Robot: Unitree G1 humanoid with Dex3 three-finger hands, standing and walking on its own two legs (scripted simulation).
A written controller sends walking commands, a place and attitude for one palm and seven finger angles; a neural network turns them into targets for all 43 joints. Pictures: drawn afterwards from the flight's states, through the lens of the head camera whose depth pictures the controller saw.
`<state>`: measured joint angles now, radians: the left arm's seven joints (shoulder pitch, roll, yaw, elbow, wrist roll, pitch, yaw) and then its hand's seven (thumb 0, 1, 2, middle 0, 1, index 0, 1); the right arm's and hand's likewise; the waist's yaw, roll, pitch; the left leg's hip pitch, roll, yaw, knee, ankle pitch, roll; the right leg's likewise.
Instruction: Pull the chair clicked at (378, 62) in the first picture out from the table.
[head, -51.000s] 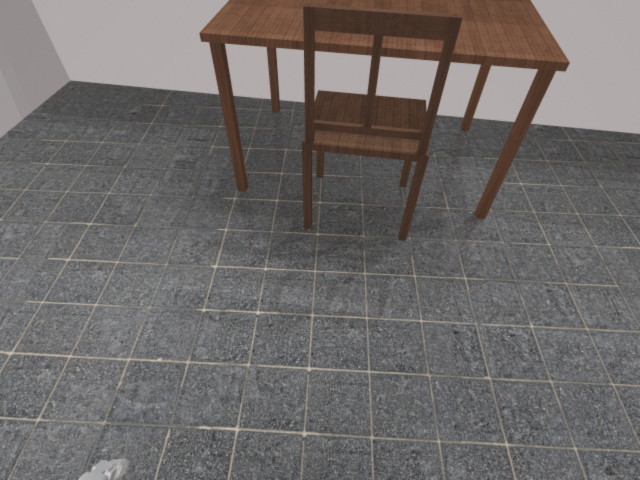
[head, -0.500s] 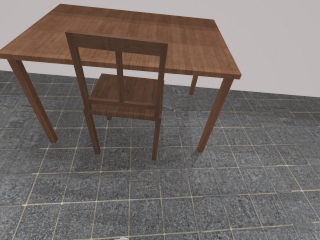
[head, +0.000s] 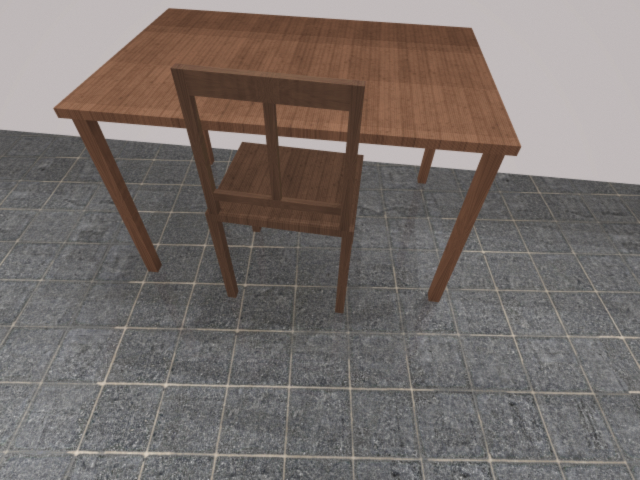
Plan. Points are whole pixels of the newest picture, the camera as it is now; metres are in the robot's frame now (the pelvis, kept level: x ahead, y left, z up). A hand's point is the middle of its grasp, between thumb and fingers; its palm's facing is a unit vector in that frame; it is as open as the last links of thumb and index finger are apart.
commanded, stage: let the arm hang, fingers relaxed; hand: left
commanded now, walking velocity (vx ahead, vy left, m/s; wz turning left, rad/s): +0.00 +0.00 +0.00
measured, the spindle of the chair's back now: (273, 154) +0.85 +0.18 -0.10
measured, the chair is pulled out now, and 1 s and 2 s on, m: -0.10 -0.10 -0.10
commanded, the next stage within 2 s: look to check the result in 0.28 s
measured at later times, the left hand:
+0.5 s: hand out of the picture -0.03 +0.15 -0.18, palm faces +0.03 -0.99 -0.17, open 7.4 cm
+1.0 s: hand out of the picture -0.01 +0.15 -0.18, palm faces +0.03 -0.99 -0.17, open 7.4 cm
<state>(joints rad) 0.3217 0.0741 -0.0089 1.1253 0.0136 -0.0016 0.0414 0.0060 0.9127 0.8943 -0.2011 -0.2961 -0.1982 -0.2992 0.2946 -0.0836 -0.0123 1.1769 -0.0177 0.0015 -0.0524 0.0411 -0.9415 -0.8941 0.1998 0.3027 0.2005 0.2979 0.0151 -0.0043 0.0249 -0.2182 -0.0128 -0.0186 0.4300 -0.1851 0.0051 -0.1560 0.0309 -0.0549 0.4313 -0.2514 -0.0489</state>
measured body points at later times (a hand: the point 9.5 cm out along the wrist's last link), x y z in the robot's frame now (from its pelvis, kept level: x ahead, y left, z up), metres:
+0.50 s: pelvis +0.00 -0.01 +0.00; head +0.00 -0.01 +0.45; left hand -0.03 +0.20 -0.16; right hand -0.06 -0.21 -0.16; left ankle +0.03 +0.12 -0.74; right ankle -0.01 -0.09 -0.74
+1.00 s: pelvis +0.01 -0.01 +0.00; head +0.01 -0.01 +0.45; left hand -0.01 +0.20 -0.16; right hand -0.02 -0.21 -0.16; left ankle +0.03 +0.12 -0.74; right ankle -0.01 -0.09 -0.74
